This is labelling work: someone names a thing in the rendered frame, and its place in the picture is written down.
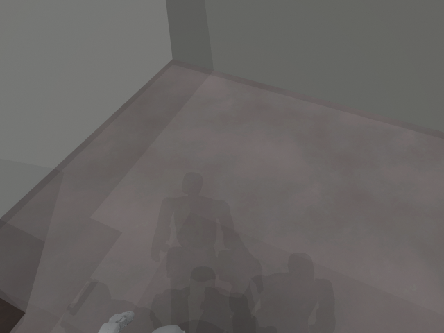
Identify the robot left hand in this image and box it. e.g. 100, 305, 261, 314
98, 311, 134, 333

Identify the cabinet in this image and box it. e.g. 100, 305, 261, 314
0, 298, 25, 333

